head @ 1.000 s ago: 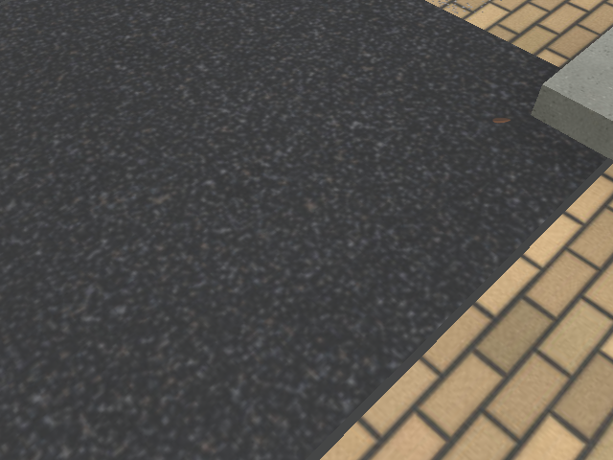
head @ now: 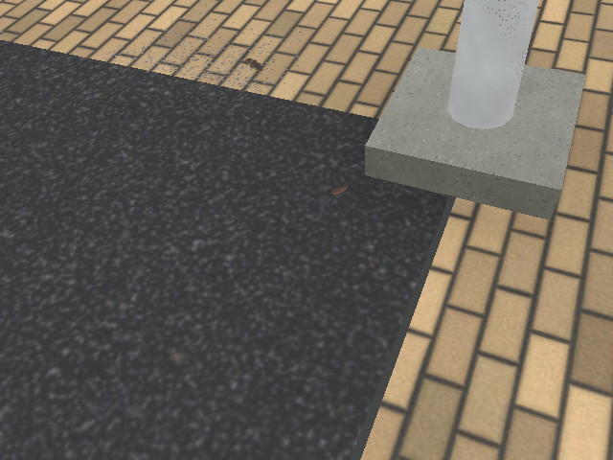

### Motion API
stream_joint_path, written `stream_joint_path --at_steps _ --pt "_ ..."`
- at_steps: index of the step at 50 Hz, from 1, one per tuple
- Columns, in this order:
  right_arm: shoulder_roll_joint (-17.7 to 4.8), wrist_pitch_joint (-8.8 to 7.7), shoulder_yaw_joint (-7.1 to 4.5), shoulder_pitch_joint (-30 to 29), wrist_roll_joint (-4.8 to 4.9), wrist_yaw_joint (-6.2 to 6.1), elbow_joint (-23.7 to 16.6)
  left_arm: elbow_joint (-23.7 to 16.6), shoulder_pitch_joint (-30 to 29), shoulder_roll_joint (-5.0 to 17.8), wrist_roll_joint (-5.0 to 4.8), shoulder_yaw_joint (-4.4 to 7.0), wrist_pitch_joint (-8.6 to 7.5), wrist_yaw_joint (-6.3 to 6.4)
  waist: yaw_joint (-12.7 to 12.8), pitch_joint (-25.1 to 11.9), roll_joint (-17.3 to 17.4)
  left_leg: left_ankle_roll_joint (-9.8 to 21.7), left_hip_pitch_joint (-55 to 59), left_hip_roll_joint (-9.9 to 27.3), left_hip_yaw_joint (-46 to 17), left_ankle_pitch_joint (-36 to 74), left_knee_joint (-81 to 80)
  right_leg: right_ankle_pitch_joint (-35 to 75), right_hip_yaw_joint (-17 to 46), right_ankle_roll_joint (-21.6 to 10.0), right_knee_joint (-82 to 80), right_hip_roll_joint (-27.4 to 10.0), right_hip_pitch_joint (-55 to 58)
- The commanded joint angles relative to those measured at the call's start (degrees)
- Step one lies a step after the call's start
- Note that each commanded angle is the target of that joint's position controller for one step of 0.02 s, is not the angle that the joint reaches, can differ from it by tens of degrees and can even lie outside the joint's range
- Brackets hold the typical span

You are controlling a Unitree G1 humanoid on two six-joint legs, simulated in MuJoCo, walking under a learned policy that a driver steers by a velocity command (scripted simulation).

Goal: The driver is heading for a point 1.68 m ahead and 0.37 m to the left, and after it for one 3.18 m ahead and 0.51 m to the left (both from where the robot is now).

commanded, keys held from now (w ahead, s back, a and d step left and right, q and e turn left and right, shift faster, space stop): q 0.66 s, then no key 0.34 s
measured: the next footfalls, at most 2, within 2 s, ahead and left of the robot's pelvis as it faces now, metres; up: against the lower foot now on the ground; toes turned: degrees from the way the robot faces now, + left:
left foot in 0.16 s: +0.25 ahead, +0.12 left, +0.00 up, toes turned +6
right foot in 0.58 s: +0.31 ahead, -0.10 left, +0.00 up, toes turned +27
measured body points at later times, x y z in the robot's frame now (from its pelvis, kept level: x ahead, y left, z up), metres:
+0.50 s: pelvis +0.16 +0.01 -0.01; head +0.20 +0.02 +0.43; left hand +0.25 +0.31 -0.11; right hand +0.38 -0.23 -0.11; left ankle +0.21 +0.12 -0.75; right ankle +0.27 -0.13 -0.71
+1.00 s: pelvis +0.19 +0.00 -0.01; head +0.20 +0.02 +0.44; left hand +0.17 +0.30 -0.12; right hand +0.45 -0.15 -0.11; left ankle +0.12 +0.10 -0.75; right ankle +0.28 -0.12 -0.74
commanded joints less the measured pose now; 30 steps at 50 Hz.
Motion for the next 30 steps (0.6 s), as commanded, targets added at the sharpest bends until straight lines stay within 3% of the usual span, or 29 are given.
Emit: stream_joint_path --at_steps 1,3,5,7,8,9,10,11,12,13,15,16,18,21,24,26,28,29,30 --pt "-0.27 -1.37 0.96 -11.21 -0.39 1.12 -7.07 -1.94 -0.15 10.09 -0.34 2.72 -0.48 0.72 2.41 6.18 -8.03 0.53 2.89 -1.7 3.22 3.54 -7.11 29.12 -0.83 -4.95 -2.58 -12.38 -6.09" --pt "-1.09 -1.37 0.82 -11.37 -0.36 1.96 -8.04 -1.45 -0.29 10.9 -0.92 3.04 0.21 1.06 2.1 5.45 -8.69 1.79 3.39 -2.74 4.4 0.42 -9.49 37.42 -1.78 -4.59 1.65 -13.47 -2.45" --pt "-3.25 -1.54 -0.02 -8.02 -0.85 2.56 -8.18 -1.97 -1.8 11.98 -1.63 3.44 0.93 1.86 -0.09 1.82 -10.37 3.69 7.15 -5.13 6.2 -4.63 -10.51 52.25 -2.07 -3.52 9.14 -13.99 0.88" --pt "-7.3 -1.71 -2.0 3.5 -0.93 1.99 -5.69 -3.04 -4.04 12.42 -1.76 3.56 1.55 2.58 -6.01 -5.09 -9.74 6.45 21.14 -8.68 6.91 -2.67 -14.82 58.43 -3.56 -0.9 25.08 -11.85 -0.96" --pt "-10.27 -1.57 -2.96 9.61 -1.01 0.74 -5.06 -3.87 -3.6 11.72 -1.18 3.13 0.96 2.46 -9.21 -9.65 -5.29 9.57 35.72 -4.09 -0.23 10.7 -16.86 44.53 -3.91 2.27 39.4 -8.77 -11.45" --pt "-16.22 -1.18 -3.66 10.6 -1.73 -0.36 -5.89 -6.0 4.09 4.01 1.45 0.92 -0.06 1.25 -3.04 -18.48 11.47 22.35 59.24 14.75 -26.23 35.69 -10.45 -16.29 -2.27 7.16 64.03 2.04 -36.05" --pt "-13.0 -0.95 -2.82 11.22 -1.71 -0.7 -7.2 -4.79 3.58 7.81 0.13 0.89 -1.08 0.21 -6.74 -30.65 6.28 27.94 62.36 19.04 -38.18 30.08 -15.63 -23.04 10.92 7.45 74.27 4.12 -38.53" --pt "-10.75 -0.42 -2.44 7.43 -1.33 -0.96 -8.34 -6.15 -2.16 10.98 -2.06 1.83 -1.15 -0.26 -7.69 -24.3 2.73 24.94 56.35 15.6 -30.05 21.57 -17.8 -18.49 12.53 6.36 73.41 0.58 -41.28" --pt "-8.38 0.05 -1.84 3.83 -0.2 -1.32 -8.63 -7.35 -5.87 10.81 -1.92 1.7 -0.96 0.15 -6.35 -15.82 -1.15 21.71 47.22 12.09 -24.44 13.98 -19.97 -14.4 10.74 5.84 68.59 -1.43 -42.68" --pt "-6.96 0.64 -1.36 1.21 0.18 -1.75 -9.17 -7.52 -7.85 10.63 -0.95 1.86 -0.34 0.89 -4.79 -10.15 -4.03 19.83 37.92 10.0 -21.76 9.37 -22.32 -11.68 9.83 6.04 64.33 -2.74 -41.64" --pt "-7.1 1.32 -1.38 -1.54 -0.95 -2.06 -9.87 -7.85 -6.24 10.07 -0.46 2.06 1.32 1.34 -1.14 -5.38 -1.0 18.59 24.11 6.71 -18.87 4.63 -25.97 -9.29 9.16 6.18 56.45 -3.23 -34.23" --pt "-7.4 1.44 -1.61 -2.54 -1.26 -2.11 -9.94 -7.49 -4.77 8.32 -0.35 1.61 1.74 1.48 -0.17 -4.75 0.67 18.25 20.47 5.65 -17.18 6.36 -26.25 -9.46 8.08 6.62 51.81 -2.94 -32.01" --pt "-8.65 1.64 -2.18 -2.29 -1.37 -2.51 -9.84 -7.29 -4.63 6.9 0.04 1.12 2.0 1.97 -0.31 -6.28 1.83 17.89 18.48 4.69 -15.86 10.76 -25.22 -8.1 7.1 7.62 45.16 -1.86 -29.7" --pt "-9.68 2.96 -2.69 -3.02 -0.47 -3.45 -10.17 -7.64 -6.5 7.2 -0.2 1.18 2.41 1.85 -1.17 -8.99 2.75 15.41 17.6 3.26 -16.91 -1.61 -24.67 -1.02 7.84 8.01 38.69 -1.08 -27.03" --pt "-9.32 4.09 -2.59 -3.14 -0.41 -3.84 -10.44 -8.95 -9.74 7.31 -0.59 1.39 2.24 1.23 -2.45 -7.39 4.88 13.55 17.07 2.26 -20.27 -14.35 -24.44 0.51 8.27 7.64 32.65 -0.17 -26.09" --pt "-9.03 4.55 -2.5 -2.68 -0.35 -3.78 -10.56 -9.43 -10.31 7.52 -0.88 1.71 1.47 0.74 -2.84 -7.03 6.04 12.67 19.04 2.32 -22.99 -14.63 -22.37 0.13 8.23 6.86 26.73 0.5 -24.56" --pt "-7.85 5.03 -2.05 -2.91 0.15 -3.87 -10.78 -8.84 -7.88 7.62 -0.98 2.34 0.62 0.38 -0.88 -6.78 6.13 10.0 18.88 0.44 -23.77 -13.49 -18.04 5.76 7.41 5.16 13.93 0.46 -17.7" --pt "-5.42 5.05 -1.32 -0.76 0.03 -3.89 -10.73 -9.07 -6.71 10.91 -0.27 3.3 0.52 0.68 -1.34 -7.33 1.64 6.82 15.34 -2.64 -20.95 -20.36 -11.68 6.37 13.34 2.39 8.96 -7.3 -12.32" --pt "-2.72 4.59 -0.76 1.01 -0.16 -3.74 -11.96 -9.89 -9.18 16.5 1.49 4.61 1.31 1.01 -4.55 -5.07 -15.33 3.05 4.5 -11.77 -9.14 -33.34 0.77 14.21 28.02 -5.32 5.55 -19.97 -9.9"
Keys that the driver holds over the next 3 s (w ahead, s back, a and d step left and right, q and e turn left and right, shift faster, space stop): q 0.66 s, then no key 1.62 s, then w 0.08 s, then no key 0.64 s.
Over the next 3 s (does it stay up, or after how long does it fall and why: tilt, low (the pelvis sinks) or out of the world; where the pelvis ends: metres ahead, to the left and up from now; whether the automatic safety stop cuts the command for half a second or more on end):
stays up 0.23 -0.01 -0.01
